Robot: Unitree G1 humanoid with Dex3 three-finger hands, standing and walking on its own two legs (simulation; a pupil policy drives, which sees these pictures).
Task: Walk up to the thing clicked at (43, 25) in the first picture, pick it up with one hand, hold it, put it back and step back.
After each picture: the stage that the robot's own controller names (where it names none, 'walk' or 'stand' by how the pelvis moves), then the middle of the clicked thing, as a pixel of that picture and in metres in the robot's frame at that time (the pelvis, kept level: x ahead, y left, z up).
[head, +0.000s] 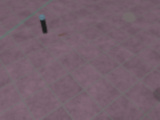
stand; (43, 24) +1.77 +0.47 -0.66
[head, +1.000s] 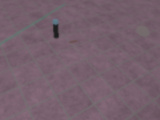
walk; (55, 29) +1.69 +0.20 -0.64
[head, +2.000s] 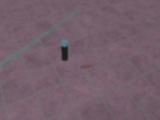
walk; (64, 50) +1.15 +0.13 -0.65
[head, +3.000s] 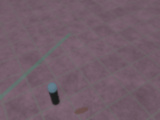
walk; (54, 94) +0.71 +0.21 -0.64
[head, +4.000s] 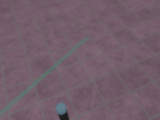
walk; (63, 114) +0.48 +0.18 -0.64
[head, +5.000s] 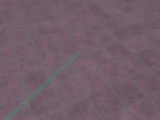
stand; out of the picture +0.41 +0.15 -0.65
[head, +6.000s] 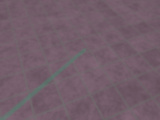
stand; out of the picture +0.40 +0.15 -0.65
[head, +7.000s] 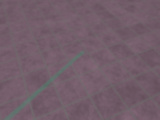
stand; out of the picture +0.41 +0.15 -0.66
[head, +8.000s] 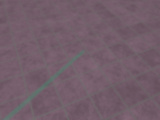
stand; out of the picture +0.41 +0.16 -0.66
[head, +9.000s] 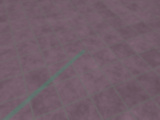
stand; out of the picture +0.39 +0.16 -0.66
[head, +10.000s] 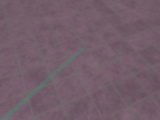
go down; out of the picture +0.40 +0.15 -0.66
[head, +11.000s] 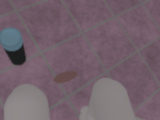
go down; (15, 49) +0.48 +0.21 -0.24
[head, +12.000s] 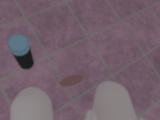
close in; (23, 54) +0.48 +0.20 -0.25
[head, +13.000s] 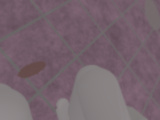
close in; out of the picture +0.47 +0.25 -0.16
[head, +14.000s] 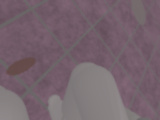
close; out of the picture +0.46 +0.26 -0.16
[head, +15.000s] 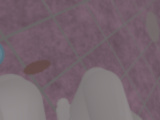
lift; out of the picture +0.37 +0.22 -0.16
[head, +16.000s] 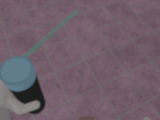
lift; (28, 90) +0.31 +0.16 +0.04
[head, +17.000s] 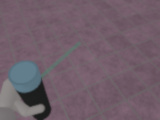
hold; (34, 95) +0.30 +0.15 +0.05
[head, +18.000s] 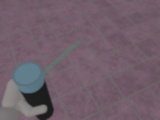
hold; (37, 95) +0.30 +0.14 +0.04
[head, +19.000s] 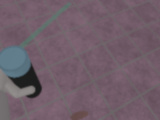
crouch; (24, 77) +0.37 +0.17 -0.01
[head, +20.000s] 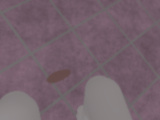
lower; out of the picture +0.51 +0.23 -0.03
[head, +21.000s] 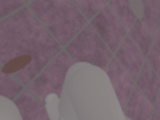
lower; out of the picture +0.47 +0.27 -0.16
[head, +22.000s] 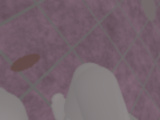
lower; out of the picture +0.45 +0.26 -0.17
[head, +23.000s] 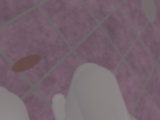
lower; out of the picture +0.45 +0.26 -0.16
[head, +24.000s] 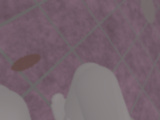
lower; out of the picture +0.45 +0.26 -0.16
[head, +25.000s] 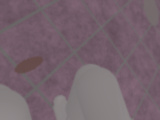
open; out of the picture +0.44 +0.23 -0.17
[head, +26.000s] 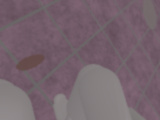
stand; out of the picture +0.43 +0.23 -0.17
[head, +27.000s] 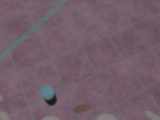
walk; (49, 96) +0.41 +0.15 -0.47
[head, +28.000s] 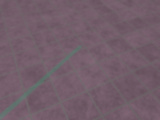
stand; out of the picture +0.37 +0.14 -0.60
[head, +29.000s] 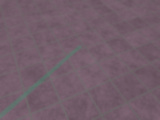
stand; out of the picture +0.38 +0.14 -0.60
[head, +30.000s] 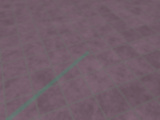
stand; out of the picture +0.39 +0.12 -0.65
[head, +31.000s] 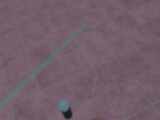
walk; (66, 110) +0.44 +0.15 -0.62
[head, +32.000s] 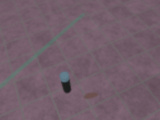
walk; (65, 83) +0.66 +0.14 -0.63
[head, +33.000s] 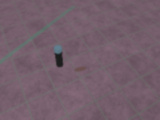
stand; (58, 56) +0.98 +0.19 -0.63
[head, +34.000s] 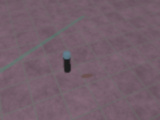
stand; (67, 62) +1.02 +0.11 -0.65
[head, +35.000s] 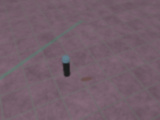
stand; (66, 66) +1.02 +0.13 -0.66
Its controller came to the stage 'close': yes
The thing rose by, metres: 0.70
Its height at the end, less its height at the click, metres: +0.00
